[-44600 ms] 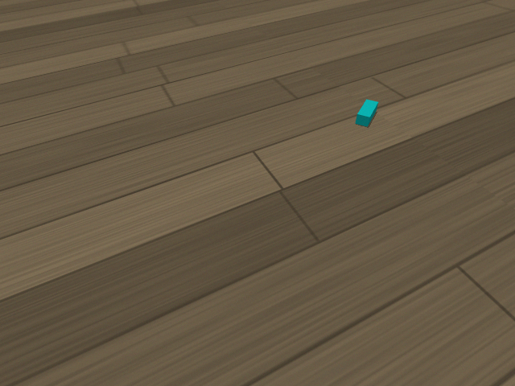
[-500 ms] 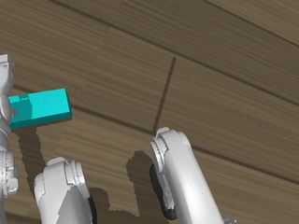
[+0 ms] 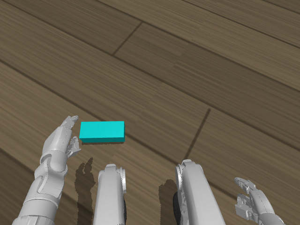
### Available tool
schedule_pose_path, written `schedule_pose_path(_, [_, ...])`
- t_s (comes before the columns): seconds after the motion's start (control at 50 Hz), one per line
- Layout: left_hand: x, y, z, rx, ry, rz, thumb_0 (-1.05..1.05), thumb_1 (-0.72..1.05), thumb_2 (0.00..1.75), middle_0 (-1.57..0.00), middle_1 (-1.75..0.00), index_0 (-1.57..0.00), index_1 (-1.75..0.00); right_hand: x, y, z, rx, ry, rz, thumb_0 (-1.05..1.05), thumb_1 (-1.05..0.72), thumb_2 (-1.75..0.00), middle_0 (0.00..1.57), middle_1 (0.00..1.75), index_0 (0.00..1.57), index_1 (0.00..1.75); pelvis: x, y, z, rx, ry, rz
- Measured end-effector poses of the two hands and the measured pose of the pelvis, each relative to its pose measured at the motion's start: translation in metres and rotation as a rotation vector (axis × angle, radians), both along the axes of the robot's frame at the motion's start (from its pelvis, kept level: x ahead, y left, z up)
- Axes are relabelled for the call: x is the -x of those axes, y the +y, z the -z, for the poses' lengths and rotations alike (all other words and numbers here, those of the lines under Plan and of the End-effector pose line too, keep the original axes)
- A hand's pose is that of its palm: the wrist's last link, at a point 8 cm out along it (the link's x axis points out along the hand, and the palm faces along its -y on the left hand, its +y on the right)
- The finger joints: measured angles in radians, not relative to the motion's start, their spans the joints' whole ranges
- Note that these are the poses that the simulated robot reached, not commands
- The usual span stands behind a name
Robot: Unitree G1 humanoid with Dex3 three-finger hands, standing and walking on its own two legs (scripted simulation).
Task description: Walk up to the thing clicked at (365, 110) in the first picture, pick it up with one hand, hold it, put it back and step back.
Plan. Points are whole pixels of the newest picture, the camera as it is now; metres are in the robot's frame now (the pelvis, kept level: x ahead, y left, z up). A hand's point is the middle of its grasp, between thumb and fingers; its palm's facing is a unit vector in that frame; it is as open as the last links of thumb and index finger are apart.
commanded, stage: home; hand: left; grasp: from above
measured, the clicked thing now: (103, 132) +0.53 +0.21 -0.45
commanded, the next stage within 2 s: none
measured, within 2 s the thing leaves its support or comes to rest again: neither
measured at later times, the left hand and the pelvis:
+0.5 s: hand (48, 172) +0.26 +0.19 +0.11, palm faces +0.11 -0.97 -0.24, open 7.4 cm; pelvis +0.05 +0.00 +0.18, yaw +3 degrees
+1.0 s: hand (19, 188) +0.23 +0.19 +0.18, palm faces +0.14 -0.97 -0.19, open 7.4 cm; pelvis +0.08 +0.00 +0.22, yaw +4 degrees
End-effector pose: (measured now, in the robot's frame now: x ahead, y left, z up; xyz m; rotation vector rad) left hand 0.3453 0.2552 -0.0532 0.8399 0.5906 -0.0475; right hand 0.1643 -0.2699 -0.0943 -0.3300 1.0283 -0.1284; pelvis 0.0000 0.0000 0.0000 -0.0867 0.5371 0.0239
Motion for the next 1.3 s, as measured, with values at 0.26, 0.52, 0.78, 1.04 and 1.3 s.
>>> schedule_pose_path(0.26, [0.077, -0.016, -0.1, 0.335, 0.072, -0.295, 0.01, 0.89, 0.9, -0.21, -0.3, -0.21, -0.3, -0.051, 0.041, -0.118, -0.063, -0.28, -0.016, 0.01, -0.91, -0.9, 0.21, 0.3, 0.2, 0.3, -0.014, -0.003, -0.097, -0.022, -0.138, -0.025])
schedule_pose_path(0.52, [0.11, -0.018, -0.2, 0.522, 0.102, -0.5, 0.01, 0.9, 0.9, -0.2, -0.3, -0.2, -0.3, -0.034, 0.038, -0.203, -0.029, -0.299, 0.076, 0.01, -0.91, -0.89, 0.21, 0.3, 0.21, 0.3, -0.052, -0.002, -0.183, -0.037, -0.265, -0.043])
schedule_pose_path(0.78, [0.135, -0.016, -0.264, 0.552, 0.07, -0.511, 0.01, 0.9, 0.9, -0.2, -0.3, -0.2, -0.3, -0.069, 0.034, -0.259, 0.004, -0.454, 0.066, 0.01, -0.91, -0.9, 0.21, 0.3, 0.2, 0.3, -0.079, 0.001, -0.222, -0.049, -0.351, -0.053])
schedule_pose_path(1.04, [0.137, -0.018, -0.259, 0.567, 0.09, -0.511, 0.01, 0.9, 0.9, -0.2, -0.3, -0.2, -0.3, -0.096, 0.043, -0.272, -0.009, -0.528, -0.013, 0.01, -0.9, -0.9, 0.21, 0.3, 0.21, 0.3, -0.08, -0.001, -0.224, -0.055, -0.372, -0.06])
schedule_pose_path(1.3, [0.136, -0.021, -0.261, 0.554, 0.087, -0.503, 0.01, 0.9, 0.9, -0.2, -0.3, -0.2, -0.3, -0.075, 0.037, -0.259, -0.008, -0.466, 0.017, 0.01, -0.9, -0.9, 0.21, 0.3, 0.21, 0.3, -0.079, -0.003, -0.224, -0.057, -0.376, -0.055])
